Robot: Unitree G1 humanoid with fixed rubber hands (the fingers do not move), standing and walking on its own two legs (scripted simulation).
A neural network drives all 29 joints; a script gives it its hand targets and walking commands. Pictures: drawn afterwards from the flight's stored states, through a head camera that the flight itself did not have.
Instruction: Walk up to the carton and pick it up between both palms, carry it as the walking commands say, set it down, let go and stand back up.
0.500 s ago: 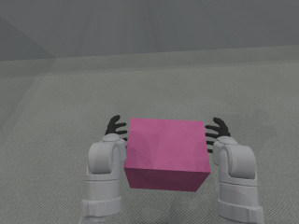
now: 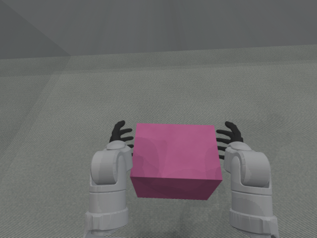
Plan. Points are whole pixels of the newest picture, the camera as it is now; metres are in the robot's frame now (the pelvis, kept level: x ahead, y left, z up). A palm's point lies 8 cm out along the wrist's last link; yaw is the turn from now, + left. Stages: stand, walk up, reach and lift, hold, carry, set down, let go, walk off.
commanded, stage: carry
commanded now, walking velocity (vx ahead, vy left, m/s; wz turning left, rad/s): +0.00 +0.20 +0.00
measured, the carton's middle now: (173, 163) +0.31 +0.02 +0.00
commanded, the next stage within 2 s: none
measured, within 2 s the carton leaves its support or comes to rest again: neither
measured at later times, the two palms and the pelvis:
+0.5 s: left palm (52, 167) +0.24 +0.29 +0.09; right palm (174, 168) +0.25 +0.01 +0.09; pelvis -0.05 +0.14 +0.00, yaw +0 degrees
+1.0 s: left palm out of the picture +0.19 +0.42 +0.09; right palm (107, 188) +0.20 +0.15 +0.09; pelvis -0.11 +0.28 +0.01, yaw +0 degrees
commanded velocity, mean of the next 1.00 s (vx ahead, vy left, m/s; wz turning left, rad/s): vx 0.00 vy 0.20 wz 0.00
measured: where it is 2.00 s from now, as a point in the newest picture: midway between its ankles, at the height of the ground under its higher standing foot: outside the picture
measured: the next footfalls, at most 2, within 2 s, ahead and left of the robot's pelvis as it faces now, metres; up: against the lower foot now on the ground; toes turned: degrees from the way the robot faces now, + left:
left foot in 0.24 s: +0.04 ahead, +0.22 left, +0.00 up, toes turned +7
right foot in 0.52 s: -0.02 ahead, +0.05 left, +0.00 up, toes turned -8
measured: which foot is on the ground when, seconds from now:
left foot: down 0.00-0.00, up 0.02-0.22, down 0.24-0.52, up 0.54-0.76, down 0.78-1.00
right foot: down 0.00-0.26, up 0.28-0.50, down 0.52-0.80, up 0.82-1.00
